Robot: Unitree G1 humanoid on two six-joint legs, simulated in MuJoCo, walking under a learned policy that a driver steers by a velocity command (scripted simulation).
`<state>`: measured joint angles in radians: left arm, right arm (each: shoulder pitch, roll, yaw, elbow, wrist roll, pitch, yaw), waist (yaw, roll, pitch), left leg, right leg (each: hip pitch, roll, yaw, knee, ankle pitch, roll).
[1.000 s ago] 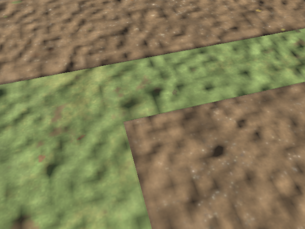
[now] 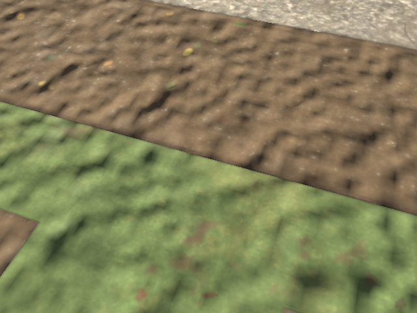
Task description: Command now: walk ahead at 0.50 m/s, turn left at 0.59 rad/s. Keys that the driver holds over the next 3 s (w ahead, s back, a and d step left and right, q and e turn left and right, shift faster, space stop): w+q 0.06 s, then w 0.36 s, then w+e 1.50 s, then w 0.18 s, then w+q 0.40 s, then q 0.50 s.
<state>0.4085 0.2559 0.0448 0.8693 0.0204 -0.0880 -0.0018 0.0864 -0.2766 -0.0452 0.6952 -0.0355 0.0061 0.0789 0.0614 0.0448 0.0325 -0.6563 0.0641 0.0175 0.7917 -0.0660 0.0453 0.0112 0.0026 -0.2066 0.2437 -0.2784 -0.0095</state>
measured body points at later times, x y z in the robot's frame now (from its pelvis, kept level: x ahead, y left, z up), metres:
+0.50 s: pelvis +0.27 +0.06 +0.00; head +0.29 +0.08 +0.45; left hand +0.37 +0.33 -0.12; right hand +0.30 -0.20 -0.13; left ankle +0.18 +0.10 -0.74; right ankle +0.44 -0.07 -0.68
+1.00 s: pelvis +0.55 +0.04 +0.00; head +0.58 +0.03 +0.45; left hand +0.58 +0.32 -0.12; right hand +0.69 -0.22 -0.11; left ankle +0.69 +0.21 -0.68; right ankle +0.52 -0.01 -0.74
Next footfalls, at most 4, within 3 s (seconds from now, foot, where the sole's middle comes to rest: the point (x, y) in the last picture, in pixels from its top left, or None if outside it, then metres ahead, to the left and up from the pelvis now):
0.12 left None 0.22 0.11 -0.78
0.68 right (236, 286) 0.56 -0.01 -0.78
1.20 left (198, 203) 0.86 0.14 -0.78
1.74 right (280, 173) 1.01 -0.17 -0.78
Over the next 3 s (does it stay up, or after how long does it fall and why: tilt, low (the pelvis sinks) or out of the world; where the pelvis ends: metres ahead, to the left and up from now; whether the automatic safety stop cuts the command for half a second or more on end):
stays up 1.39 -0.41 0.00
